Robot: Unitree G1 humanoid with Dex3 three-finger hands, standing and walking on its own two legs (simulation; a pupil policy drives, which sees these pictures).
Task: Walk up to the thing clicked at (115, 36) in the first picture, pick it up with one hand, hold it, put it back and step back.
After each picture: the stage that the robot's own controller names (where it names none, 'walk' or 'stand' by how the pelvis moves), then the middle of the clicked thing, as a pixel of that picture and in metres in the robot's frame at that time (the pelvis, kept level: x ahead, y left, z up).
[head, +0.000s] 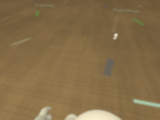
stand; (115, 36) +2.11 -0.66 -0.72
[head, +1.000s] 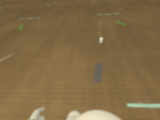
walk; (101, 40) +2.06 -0.13 -0.70
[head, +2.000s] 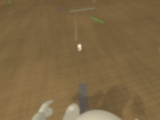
walk; (79, 47) +1.44 +0.29 -0.71
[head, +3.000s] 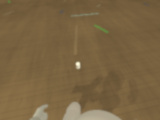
walk; (78, 65) +0.94 +0.25 -0.71
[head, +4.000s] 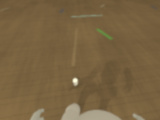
walk; (75, 81) +0.57 +0.20 -0.69
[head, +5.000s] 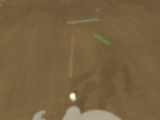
stand; (72, 97) +0.38 +0.21 -0.69
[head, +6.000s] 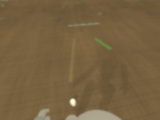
stand; (72, 102) +0.33 +0.19 -0.72
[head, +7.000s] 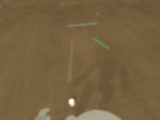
stand; (71, 102) +0.34 +0.21 -0.73
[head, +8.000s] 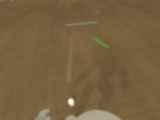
stand; (71, 102) +0.32 +0.22 -0.73
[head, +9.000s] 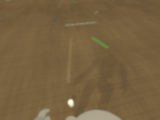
stand; (71, 103) +0.32 +0.22 -0.73
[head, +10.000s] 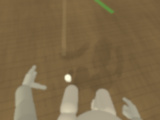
go down; (68, 78) +0.37 +0.21 -0.52
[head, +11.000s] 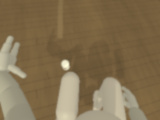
go down; (65, 65) +0.41 +0.23 -0.33
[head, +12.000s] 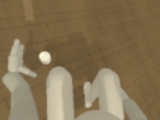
close in; (45, 58) +0.40 +0.26 -0.24
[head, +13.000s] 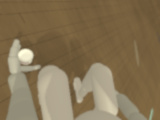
close; (25, 57) +0.39 +0.28 -0.22
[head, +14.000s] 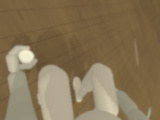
lift; (26, 57) +0.38 +0.28 -0.22
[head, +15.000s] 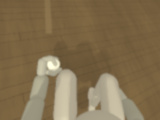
lift; (53, 66) +0.33 +0.26 -0.10
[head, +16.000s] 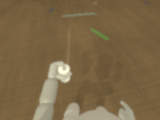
hold; (64, 73) +0.32 +0.17 +0.04
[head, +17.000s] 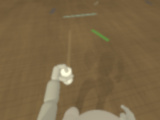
hold; (66, 76) +0.32 +0.17 +0.00
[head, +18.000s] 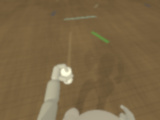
crouch; (66, 75) +0.32 +0.17 +0.01
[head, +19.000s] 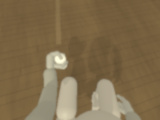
crouch; (61, 61) +0.40 +0.20 -0.10
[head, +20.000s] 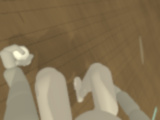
lower; (23, 56) +0.40 +0.29 -0.22
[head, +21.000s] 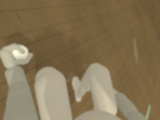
lower; (21, 55) +0.40 +0.29 -0.23
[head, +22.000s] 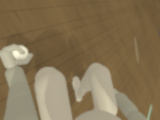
lower; (21, 56) +0.40 +0.29 -0.22
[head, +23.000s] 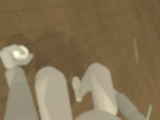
lower; (21, 56) +0.40 +0.29 -0.22
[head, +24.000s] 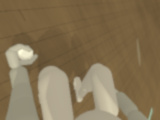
loosen; (26, 56) +0.39 +0.28 -0.22
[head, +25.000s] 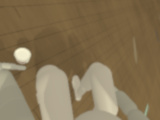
withdraw; (23, 56) +0.38 +0.28 -0.22
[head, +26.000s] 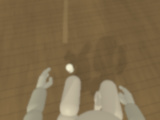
walk; (69, 68) +0.41 +0.21 -0.41
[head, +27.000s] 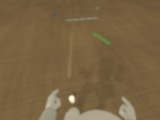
stand; (72, 99) +0.34 +0.18 -0.66
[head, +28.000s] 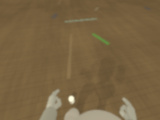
stand; (71, 99) +0.34 +0.19 -0.67
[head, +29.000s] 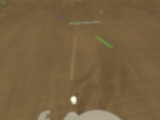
stand; (73, 100) +0.35 +0.17 -0.71
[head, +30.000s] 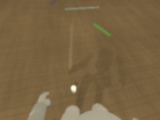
walk; (73, 89) +0.39 +0.15 -0.70
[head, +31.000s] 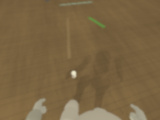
walk; (73, 74) +0.60 +0.21 -0.70
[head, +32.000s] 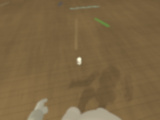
walk; (79, 61) +0.94 +0.20 -0.69
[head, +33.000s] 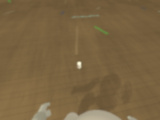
stand; (79, 65) +0.98 +0.20 -0.72
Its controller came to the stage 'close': yes
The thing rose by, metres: 0.71
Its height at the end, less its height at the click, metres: +0.00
